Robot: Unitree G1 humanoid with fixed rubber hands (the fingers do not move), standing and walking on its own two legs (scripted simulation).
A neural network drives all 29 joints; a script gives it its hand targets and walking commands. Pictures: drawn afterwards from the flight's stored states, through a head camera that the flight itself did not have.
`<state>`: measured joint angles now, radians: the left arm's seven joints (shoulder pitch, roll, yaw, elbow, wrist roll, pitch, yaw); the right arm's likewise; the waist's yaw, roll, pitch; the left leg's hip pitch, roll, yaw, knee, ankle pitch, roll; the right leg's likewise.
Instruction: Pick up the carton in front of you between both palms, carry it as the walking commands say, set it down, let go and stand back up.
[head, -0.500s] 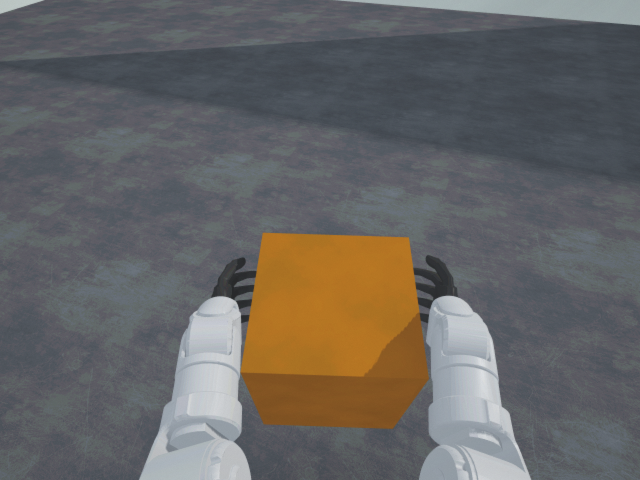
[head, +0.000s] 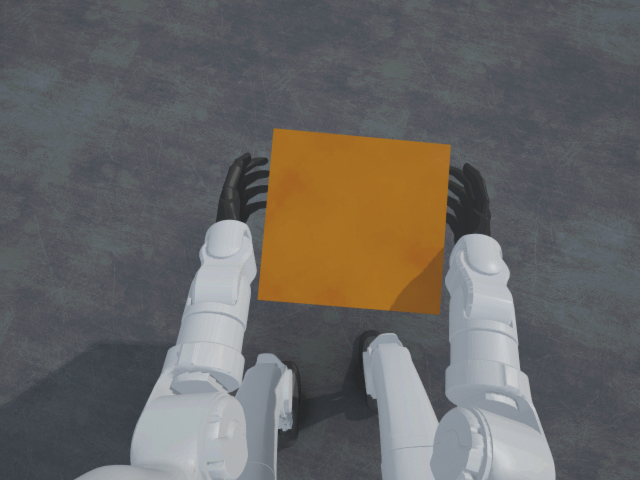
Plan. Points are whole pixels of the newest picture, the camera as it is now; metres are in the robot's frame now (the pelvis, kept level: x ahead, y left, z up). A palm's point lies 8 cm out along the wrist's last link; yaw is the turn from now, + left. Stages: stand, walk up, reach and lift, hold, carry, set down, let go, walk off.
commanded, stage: set down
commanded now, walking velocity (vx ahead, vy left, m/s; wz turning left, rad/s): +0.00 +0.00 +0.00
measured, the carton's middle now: (346, 229) +0.40 -0.06 -0.16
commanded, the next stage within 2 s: none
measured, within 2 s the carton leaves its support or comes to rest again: rests again in 2.00 s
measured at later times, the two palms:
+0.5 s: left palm (265, 206) +0.47 +0.07 -0.22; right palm (443, 234) +0.40 -0.22 -0.22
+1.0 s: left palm (284, 208) +0.51 +0.05 -0.37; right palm (424, 246) +0.41 -0.23 -0.37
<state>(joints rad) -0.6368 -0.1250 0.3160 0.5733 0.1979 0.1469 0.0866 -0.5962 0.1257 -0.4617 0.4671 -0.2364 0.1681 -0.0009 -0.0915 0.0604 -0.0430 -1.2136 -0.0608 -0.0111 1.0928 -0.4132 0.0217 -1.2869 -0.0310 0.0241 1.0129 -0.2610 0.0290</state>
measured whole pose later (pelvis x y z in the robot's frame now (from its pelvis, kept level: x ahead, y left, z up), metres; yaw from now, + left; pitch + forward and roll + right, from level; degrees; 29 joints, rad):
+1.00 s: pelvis -0.05 +0.00 -0.23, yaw +0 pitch +48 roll -2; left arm -1.37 0.19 0.17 0.99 0.16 0.26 0.05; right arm -1.09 0.09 -0.64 0.56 -0.19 0.28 -0.13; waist -0.16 0.06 0.03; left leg -2.20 -0.08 -0.01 1.95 -0.58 0.02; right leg -2.27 -0.03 0.02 1.82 -0.38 0.05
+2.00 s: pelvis -0.04 +0.01 -0.29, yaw -2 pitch +44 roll -6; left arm -1.54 0.27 0.02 1.21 0.14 0.21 0.01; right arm -1.29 -0.10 -0.68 0.94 -0.11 0.16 -0.04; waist -0.21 -0.01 0.20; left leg -2.31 -0.10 -0.03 2.18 -0.64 0.04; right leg -2.35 0.02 0.03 2.02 -0.44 0.11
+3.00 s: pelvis -0.05 -0.01 -0.23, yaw -3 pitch +43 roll -2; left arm -1.50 0.50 -0.05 1.13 -0.06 0.20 -0.02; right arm -1.10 -0.08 -0.34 0.70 0.16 0.15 -0.22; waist -0.22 0.02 0.15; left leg -2.11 -0.04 -0.04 1.98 -0.62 -0.01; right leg -2.19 0.06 0.02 1.83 -0.39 0.06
